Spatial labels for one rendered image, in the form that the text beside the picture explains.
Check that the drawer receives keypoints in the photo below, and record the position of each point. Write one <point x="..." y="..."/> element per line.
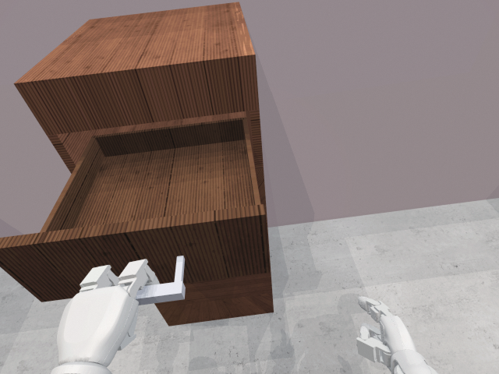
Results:
<point x="185" y="190"/>

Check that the handle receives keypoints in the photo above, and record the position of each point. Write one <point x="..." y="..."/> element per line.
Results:
<point x="165" y="292"/>

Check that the right robot hand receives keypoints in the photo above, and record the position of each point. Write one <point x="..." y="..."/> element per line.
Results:
<point x="379" y="345"/>

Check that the left robot hand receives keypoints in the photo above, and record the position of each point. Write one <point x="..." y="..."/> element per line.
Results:
<point x="101" y="319"/>

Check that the right robot forearm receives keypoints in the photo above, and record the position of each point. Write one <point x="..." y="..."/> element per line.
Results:
<point x="410" y="362"/>

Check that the cabinet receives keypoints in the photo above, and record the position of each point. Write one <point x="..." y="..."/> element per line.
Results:
<point x="153" y="70"/>

